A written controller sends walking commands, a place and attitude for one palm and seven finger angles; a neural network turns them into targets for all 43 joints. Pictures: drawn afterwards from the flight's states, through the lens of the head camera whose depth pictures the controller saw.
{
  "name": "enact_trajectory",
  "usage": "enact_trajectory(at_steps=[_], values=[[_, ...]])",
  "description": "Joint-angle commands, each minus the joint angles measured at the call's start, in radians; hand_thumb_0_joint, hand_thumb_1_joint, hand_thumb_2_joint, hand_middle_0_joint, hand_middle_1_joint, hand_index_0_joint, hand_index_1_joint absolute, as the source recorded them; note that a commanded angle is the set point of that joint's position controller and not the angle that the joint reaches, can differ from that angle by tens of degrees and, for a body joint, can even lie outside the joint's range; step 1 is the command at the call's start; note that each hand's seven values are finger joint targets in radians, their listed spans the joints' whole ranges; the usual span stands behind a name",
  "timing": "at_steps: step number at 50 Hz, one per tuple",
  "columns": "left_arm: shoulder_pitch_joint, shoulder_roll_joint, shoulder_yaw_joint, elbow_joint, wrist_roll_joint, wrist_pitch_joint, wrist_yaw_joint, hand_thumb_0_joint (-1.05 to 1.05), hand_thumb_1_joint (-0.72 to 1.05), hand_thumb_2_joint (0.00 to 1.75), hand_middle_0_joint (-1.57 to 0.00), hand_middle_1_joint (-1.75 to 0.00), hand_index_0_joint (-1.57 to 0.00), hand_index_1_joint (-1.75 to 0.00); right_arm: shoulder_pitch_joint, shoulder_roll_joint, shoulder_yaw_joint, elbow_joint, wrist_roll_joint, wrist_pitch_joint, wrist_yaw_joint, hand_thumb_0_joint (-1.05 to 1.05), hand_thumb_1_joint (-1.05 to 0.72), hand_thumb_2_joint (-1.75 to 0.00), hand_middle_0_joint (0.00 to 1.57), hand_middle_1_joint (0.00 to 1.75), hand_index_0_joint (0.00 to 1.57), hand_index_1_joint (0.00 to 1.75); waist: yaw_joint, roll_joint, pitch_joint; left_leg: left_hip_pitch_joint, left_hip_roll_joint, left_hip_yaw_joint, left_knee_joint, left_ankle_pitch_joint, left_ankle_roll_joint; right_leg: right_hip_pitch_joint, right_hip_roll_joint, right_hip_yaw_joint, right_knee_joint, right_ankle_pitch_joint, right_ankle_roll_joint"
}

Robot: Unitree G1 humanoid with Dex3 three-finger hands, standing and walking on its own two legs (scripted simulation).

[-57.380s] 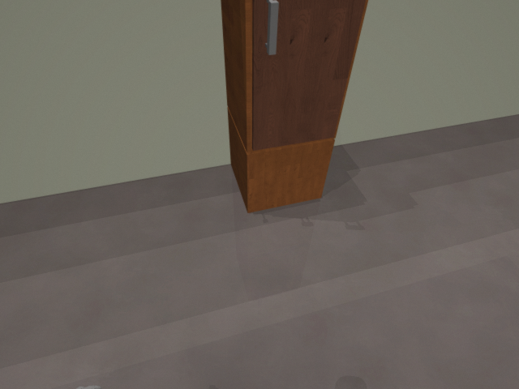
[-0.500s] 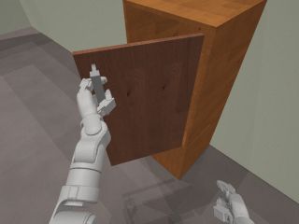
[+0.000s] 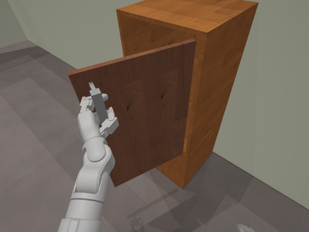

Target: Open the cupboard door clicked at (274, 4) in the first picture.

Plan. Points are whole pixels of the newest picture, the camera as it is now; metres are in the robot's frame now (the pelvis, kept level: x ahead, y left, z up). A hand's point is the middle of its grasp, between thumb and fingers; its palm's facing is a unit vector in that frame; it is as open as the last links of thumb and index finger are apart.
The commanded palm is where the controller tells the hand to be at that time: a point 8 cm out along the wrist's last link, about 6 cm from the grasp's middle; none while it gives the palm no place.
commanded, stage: pull the door open along its arc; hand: left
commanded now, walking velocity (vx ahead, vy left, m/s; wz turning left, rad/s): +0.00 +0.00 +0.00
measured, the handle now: (100, 108) +0.39 +0.17 +0.14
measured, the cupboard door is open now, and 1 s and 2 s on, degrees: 70 83 85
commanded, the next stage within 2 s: open thumb and fingers to let go in 0.26 s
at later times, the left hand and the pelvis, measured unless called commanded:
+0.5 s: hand (129, 132) +0.30 +0.08 +0.15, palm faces +0.39 -0.92 +0.00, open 6.3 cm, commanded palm +0.25 +0.11 +0.14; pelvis +0.00 +0.00 +0.00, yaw +3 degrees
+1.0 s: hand (129, 132) +0.30 +0.08 +0.15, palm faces +0.41 -0.91 +0.01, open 14.0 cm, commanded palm +0.25 +0.11 +0.14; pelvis -0.02 +0.00 +0.00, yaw +2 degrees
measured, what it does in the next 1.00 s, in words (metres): stands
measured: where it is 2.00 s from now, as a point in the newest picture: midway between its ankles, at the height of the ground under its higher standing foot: outside the picture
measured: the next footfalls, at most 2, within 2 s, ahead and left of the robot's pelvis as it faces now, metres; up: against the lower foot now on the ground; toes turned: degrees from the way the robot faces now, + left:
none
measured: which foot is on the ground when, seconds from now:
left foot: down 0.00-1.00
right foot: down 0.00-1.00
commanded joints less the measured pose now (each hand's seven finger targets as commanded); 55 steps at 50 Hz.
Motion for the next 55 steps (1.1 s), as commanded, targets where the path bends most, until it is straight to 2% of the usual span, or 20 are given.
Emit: enact_trajectory(at_steps=[1, 7, 9, 12, 14, 16, 18, 21, 23, 25, 32, 34, 36, 38, 40, 41, 44, 47, 51, 55], values=[[-0.179, -0.025, -0.116, -0.401, 0.034, -0.051, 0.011, 0.00, 0.90, 0.90, -0.40, -1.35, -0.40, -1.35, -0.249, -0.050, -0.018, -0.211, -0.006, -0.062, 0.011, 0.00, -0.90, -0.90, 0.20, 0.30, 0.20, 0.30, 0.052, -0.123, -0.198, 0.050, -0.020, -0.014, -0.033, 0.258, 0.020, 0.138, -0.021, 0.026, -0.090, 0.240, 0.003], [-0.039, -0.120, -0.251, -0.538, 0.098, 0.009, 0.069, 0.00, 0.90, 0.90, -0.40, -1.35, -0.40, -1.35, -0.291, -0.023, -0.010, -0.226, -0.017, -0.035, 0.044, 0.00, -0.90, -0.90, 0.20, 0.30, 0.20, 0.30, 0.048, -0.080, -0.157, 0.074, -0.019, -0.025, -0.016, 0.266, 0.016, 0.103, -0.022, 0.021, -0.092, 0.222, -0.009], [0.013, -0.161, -0.293, -0.546, 0.115, 0.033, 0.085, 0.00, 0.90, 0.90, -0.40, -1.35, -0.40, -1.35, -0.299, -0.016, -0.008, -0.229, -0.020, -0.025, 0.060, 0.00, -0.90, -0.90, 0.20, 0.30, 0.20, 0.30, 0.048, -0.102, -0.145, 0.069, -0.018, -0.032, -0.003, 0.284, 0.015, 0.095, -0.020, 0.014, -0.078, 0.247, -0.012], [0.073, -0.213, -0.343, -0.572, 0.103, 0.067, 0.096, 0.00, 0.90, 0.90, -0.40, -1.35, -0.40, -1.35, -0.329, -0.009, -0.002, -0.232, -0.016, -0.003, 0.085, 0.00, -0.90, -0.90, 0.20, 0.30, 0.20, 0.30, 0.050, -0.072, -0.140, 0.065, -0.015, -0.041, 0.011, 0.289, 0.009, 0.081, -0.016, 0.004, -0.061, 0.256, -0.017], [0.012, -0.198, -0.328, -0.589, 0.093, 0.079, 0.106, 0.00, 0.90, 0.90, -0.40, -1.35, -0.40, -1.35, -0.341, -0.007, 0.004, -0.228, -0.015, 0.007, 0.088, 0.00, -0.90, -0.90, 0.20, 0.30, 0.20, 0.30, 0.045, -0.103, -0.159, 0.066, -0.018, -0.045, 0.018, 0.295, 0.009, 0.085, -0.014, 0.003, -0.048, 0.280, -0.015], [-0.060, -0.166, -0.290, -0.543, 0.087, 0.092, 0.115, 0.00, 0.90, 0.90, -0.40, -1.35, -0.40, -1.35, -0.352, -0.007, 0.011, -0.212, -0.015, 0.021, 0.080, 0.00, -0.90, -0.90, 0.20, 0.30, 0.20, 0.30, 0.043, -0.110, -0.139, 0.051, -0.024, -0.048, 0.019, 0.268, 0.010, 0.067, -0.015, 0.006, -0.059, 0.245, -0.012], [-0.214, -0.121, -0.238, -0.479, 0.090, 0.095, 0.129, 0.00, 0.90, 0.90, -0.40, -1.35, -0.40, -1.35, -0.358, -0.007, 0.018, -0.191, -0.014, 0.028, 0.063, 0.00, -0.90, -0.90, 0.20, 0.30, 0.20, 0.30, 0.032, -0.100, -0.145, 0.050, -0.031, -0.049, 0.019, 0.245, 0.009, 0.052, -0.018, 0.013, -0.061, 0.213, -0.014], [-0.168, -0.152, -0.250, -0.430, 0.096, 0.102, 0.129, 0.00, 0.69, 0.81, -0.38, -1.33, -0.38, -1.33, -0.357, -0.001, 0.018, -0.195, -0.018, 0.032, 0.057, 0.00, -0.90, -0.90, 0.20, 0.30, 0.20, 0.30, 0.045, -0.124, -0.161, 0.051, -0.030, -0.052, 0.021, 0.263, 0.010, 0.067, -0.018, 0.012, -0.055, 0.237, -0.013], [-0.195, -0.183, -0.276, -0.431, 0.098, 0.102, 0.124, 0.00, 0.55, 0.75, -0.38, -1.31, -0.38, -1.31, -0.356, 0.001, 0.020, -0.199, -0.017, 0.036, 0.058, 0.00, -0.90, -0.90, 0.20, 0.30, 0.20, 0.30, 0.040, -0.103, -0.174, 0.056, -0.029, -0.053, 0.020, 0.274, 0.008, 0.068, -0.021, 0.010, -0.042, 0.259, -0.014], [-0.184, -0.171, -0.265, -0.433, 0.097, 0.098, 0.120, 0.00, 0.41, 0.69, -0.36, -1.30, -0.36, -1.30, -0.349, 0.000, 0.017, -0.205, -0.019, 0.036, 0.056, 0.00, -0.90, -0.90, 0.20, 0.30, 0.20, 0.30, 0.043, -0.132, -0.195, 0.056, -0.030, -0.050, 0.022, 0.279, 0.010, 0.086, -0.022, 0.014, -0.044, 0.273, -0.011], [-0.220, -0.174, -0.278, -0.412, 0.106, 0.076, 0.116, 0.00, -0.08, 0.48, -0.33, -1.24, -0.33, -1.24, -0.352, -0.001, 0.015, -0.206, -0.016, 0.027, 0.048, 0.00, -0.90, -0.90, 0.20, 0.30, 0.20, 0.30, 0.040, -0.103, -0.173, 0.050, -0.028, -0.053, 0.014, 0.221, 0.011, 0.064, -0.026, 0.022, -0.073, 0.165, -0.014], [-0.237, -0.183, -0.287, -0.401, 0.110, 0.070, 0.120, 0.00, -0.22, 0.42, -0.32, -1.23, -0.32, -1.23, -0.349, -0.002, 0.013, -0.204, -0.015, 0.019, 0.048, 0.00, -0.90, -0.90, 0.20, 0.30, 0.20, 0.30, 0.039, -0.116, -0.168, 0.046, -0.029, -0.056, 0.009, 0.208, 0.011, 0.060, -0.025, 0.020, -0.079, 0.133, -0.015], [-0.220, -0.164, -0.269, -0.382, 0.107, 0.065, 0.123, 0.00, -0.36, 0.36, -0.31, -1.22, -0.31, -1.22, -0.345, -0.003, 0.010, -0.203, -0.015, 0.014, 0.044, 0.00, -0.90, -0.90, 0.20, 0.30, 0.20, 0.30, 0.046, -0.142, -0.163, 0.043, -0.030, -0.054, 0.002, 0.201, 0.014, 0.068, -0.028, 0.023, -0.096, 0.118, -0.012], [-0.245, -0.162, -0.267, -0.380, 0.104, 0.060, 0.121, 0.00, -0.50, 0.30, -0.30, -1.20, -0.30, -1.20, -0.349, -0.005, 0.011, -0.202, -0.013, 0.013, 0.041, 0.00, -0.90, -0.90, 0.20, 0.30, 0.20, 0.30, 0.042, -0.136, -0.153, 0.043, -0.033, -0.050, -0.002, 0.181, 0.016, 0.062, -0.031, 0.032, -0.113, 0.080, -0.012], [-0.254, -0.166, -0.269, -0.363, 0.108, 0.057, 0.125, 0.00, -0.50, 0.30, -0.30, -1.20, -0.30, -1.20, -0.345, -0.005, 0.010, -0.198, -0.014, 0.008, 0.040, 0.00, -0.90, -0.90, 0.20, 0.30, 0.20, 0.30, 0.042, -0.133, -0.142, 0.043, -0.035, -0.048, -0.002, 0.170, 0.016, 0.054, -0.033, 0.037, -0.128, 0.050, -0.012], [-0.239, -0.161, -0.259, -0.347, 0.106, 0.057, 0.127, 0.00, -0.50, 0.30, -0.29, -1.15, -0.29, -1.15, -0.346, -0.005, 0.007, -0.197, -0.015, 0.008, 0.038, 0.00, -0.90, -0.90, 0.20, 0.30, 0.20, 0.30, 0.049, -0.155, -0.138, 0.038, -0.035, -0.051, -0.008, 0.167, 0.017, 0.060, -0.033, 0.035, -0.135, 0.040, -0.012], [-0.244, -0.156, -0.252, -0.360, 0.107, 0.047, 0.132, 0.00, -0.50, 0.30, -0.27, -1.00, -0.27, -1.00, -0.345, -0.004, 0.006, -0.197, -0.016, 0.006, 0.039, 0.00, -0.90, -0.90, 0.20, 0.30, 0.20, 0.30, 0.051, -0.128, -0.147, 0.047, -0.036, -0.044, -0.012, 0.166, 0.017, 0.066, -0.034, 0.040, -0.140, 0.034, -0.013], [-0.261, -0.156, -0.254, -0.342, 0.111, 0.043, 0.134, 0.00, -0.50, 0.30, -0.24, -0.85, -0.24, -0.85, -0.345, -0.005, 0.005, -0.192, -0.012, 0.009, 0.039, 0.00, -0.90, -0.90, 0.20, 0.30, 0.20, 0.30, 0.046, -0.113, -0.132, 0.048, -0.035, -0.043, -0.020, 0.145, 0.016, 0.053, -0.033, 0.039, -0.149, 0.000, -0.015], [-0.288, -0.168, -0.263, -0.314, 0.112, 0.037, 0.136, 0.00, -0.50, 0.30, -0.21, -0.65, -0.21, -0.65, -0.340, -0.005, 0.005, -0.186, -0.012, 0.006, 0.038, 0.00, -0.90, -0.90, 0.20, 0.30, 0.20, 0.30, 0.044, -0.127, -0.117, 0.047, -0.033, -0.049, -0.027, 0.132, 0.017, 0.042, -0.029, 0.034, -0.151, -0.012, -0.014], [-0.303, -0.168, -0.266, -0.323, 0.113, 0.033, 0.139, 0.00, -0.50, 0.30, -0.18, -0.45, -0.18, -0.45, -0.341, -0.003, 0.007, -0.187, -0.014, 0.009, 0.040, 0.00, -0.90, -0.90, 0.20, 0.30, 0.20, 0.30, 0.040, -0.130, -0.135, 0.057, -0.033, -0.048, -0.026, 0.144, 0.016, 0.047, -0.027, 0.031, -0.142, 0.008, -0.015]])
